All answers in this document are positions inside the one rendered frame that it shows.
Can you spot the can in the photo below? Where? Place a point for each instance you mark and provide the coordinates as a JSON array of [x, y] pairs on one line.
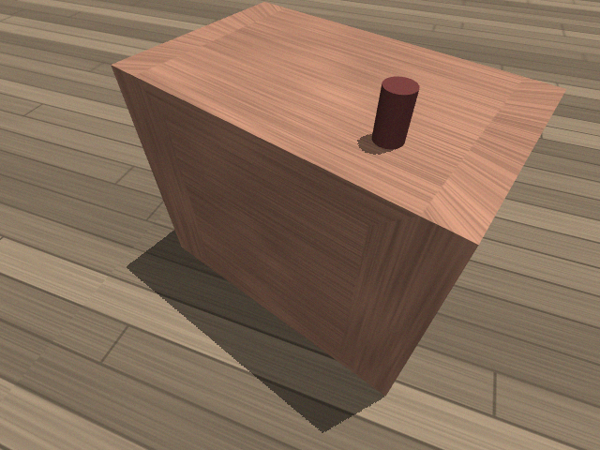
[[394, 113]]

